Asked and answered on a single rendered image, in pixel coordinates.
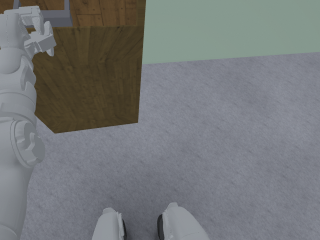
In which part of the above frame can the handle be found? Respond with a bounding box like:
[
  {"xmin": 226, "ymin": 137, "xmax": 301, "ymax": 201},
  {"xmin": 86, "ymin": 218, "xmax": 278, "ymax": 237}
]
[{"xmin": 13, "ymin": 0, "xmax": 73, "ymax": 28}]

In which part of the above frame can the robot right shin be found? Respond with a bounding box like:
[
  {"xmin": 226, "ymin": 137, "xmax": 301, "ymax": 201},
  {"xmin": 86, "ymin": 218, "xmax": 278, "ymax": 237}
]
[{"xmin": 163, "ymin": 202, "xmax": 178, "ymax": 240}]

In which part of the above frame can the cabinet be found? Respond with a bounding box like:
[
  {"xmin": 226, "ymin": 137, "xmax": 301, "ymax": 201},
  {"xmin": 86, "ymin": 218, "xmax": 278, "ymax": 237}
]
[{"xmin": 0, "ymin": 0, "xmax": 146, "ymax": 134}]

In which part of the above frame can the left robot forearm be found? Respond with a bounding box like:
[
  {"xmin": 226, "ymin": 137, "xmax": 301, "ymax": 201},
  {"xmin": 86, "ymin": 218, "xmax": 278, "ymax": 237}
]
[{"xmin": 0, "ymin": 47, "xmax": 37, "ymax": 129}]

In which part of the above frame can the robot right thigh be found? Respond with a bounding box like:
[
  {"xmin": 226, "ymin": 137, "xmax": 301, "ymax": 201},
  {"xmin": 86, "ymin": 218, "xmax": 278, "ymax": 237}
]
[{"xmin": 162, "ymin": 206, "xmax": 210, "ymax": 240}]

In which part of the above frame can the left robot hand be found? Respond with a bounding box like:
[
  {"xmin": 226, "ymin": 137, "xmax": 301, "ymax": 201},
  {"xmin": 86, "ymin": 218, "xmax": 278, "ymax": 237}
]
[{"xmin": 0, "ymin": 5, "xmax": 57, "ymax": 60}]

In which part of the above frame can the left robot upper arm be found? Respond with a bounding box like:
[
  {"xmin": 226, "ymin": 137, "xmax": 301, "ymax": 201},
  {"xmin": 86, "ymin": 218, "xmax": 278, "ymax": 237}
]
[{"xmin": 0, "ymin": 119, "xmax": 46, "ymax": 240}]

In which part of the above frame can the drawer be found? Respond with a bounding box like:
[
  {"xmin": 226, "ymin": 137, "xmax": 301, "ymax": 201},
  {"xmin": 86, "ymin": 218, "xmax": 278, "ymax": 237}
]
[{"xmin": 0, "ymin": 0, "xmax": 137, "ymax": 27}]

